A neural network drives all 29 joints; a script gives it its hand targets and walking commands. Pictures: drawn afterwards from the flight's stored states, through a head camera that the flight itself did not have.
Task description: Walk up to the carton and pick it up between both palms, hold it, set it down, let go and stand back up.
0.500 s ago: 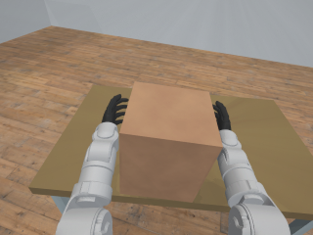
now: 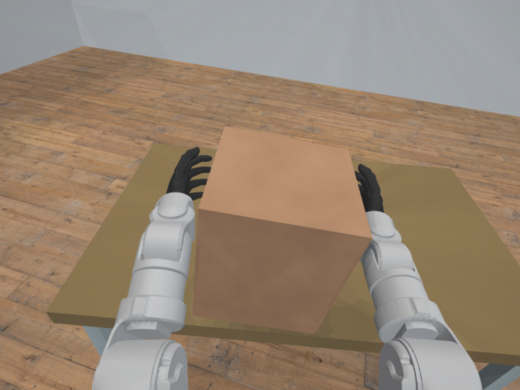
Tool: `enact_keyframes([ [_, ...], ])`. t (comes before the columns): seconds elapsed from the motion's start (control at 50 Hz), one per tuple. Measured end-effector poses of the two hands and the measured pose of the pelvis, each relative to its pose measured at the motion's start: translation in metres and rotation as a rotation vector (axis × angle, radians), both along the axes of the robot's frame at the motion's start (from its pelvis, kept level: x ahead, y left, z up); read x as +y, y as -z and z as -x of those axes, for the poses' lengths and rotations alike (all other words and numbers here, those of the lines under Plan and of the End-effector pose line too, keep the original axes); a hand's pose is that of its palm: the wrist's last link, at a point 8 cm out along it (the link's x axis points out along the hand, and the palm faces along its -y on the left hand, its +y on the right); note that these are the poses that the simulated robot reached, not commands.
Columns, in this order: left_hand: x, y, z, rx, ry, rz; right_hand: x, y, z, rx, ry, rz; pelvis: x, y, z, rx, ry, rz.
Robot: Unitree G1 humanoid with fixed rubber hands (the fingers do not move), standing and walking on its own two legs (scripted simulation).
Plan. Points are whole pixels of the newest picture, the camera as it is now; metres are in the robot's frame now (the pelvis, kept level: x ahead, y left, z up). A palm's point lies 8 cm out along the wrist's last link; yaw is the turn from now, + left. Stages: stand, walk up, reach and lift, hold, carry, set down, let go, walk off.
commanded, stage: reach and lift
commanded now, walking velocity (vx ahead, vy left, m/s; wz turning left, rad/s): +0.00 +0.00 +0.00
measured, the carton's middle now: (270, 232) +0.36 +0.00 +0.09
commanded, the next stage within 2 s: hold in 0.86 s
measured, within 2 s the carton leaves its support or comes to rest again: neither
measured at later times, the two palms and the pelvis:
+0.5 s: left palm (175, 189) +0.36 +0.15 +0.18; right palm (368, 205) +0.37 -0.15 +0.16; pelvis +0.00 +0.00 +0.00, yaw +0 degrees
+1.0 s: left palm (168, 184) +0.35 +0.15 +0.19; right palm (368, 199) +0.36 -0.15 +0.17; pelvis -0.01 +0.00 +0.00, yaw +0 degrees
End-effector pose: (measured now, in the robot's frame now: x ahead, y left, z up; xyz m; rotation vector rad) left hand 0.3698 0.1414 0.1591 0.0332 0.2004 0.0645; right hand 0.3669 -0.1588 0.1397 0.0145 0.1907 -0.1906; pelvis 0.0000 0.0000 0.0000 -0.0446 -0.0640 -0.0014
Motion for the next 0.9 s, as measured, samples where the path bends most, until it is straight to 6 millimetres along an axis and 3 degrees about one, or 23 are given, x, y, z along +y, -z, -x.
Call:
enact_keyframes([
  [0.9, 0.011, -0.033, 0.016, -0.031, -0.032, -0.002, 0.011, -0.032, 0.005, -0.040, -0.025, -0.036, 0.000, 0.000, 0.005, -0.049, -0.003, 0.000],
])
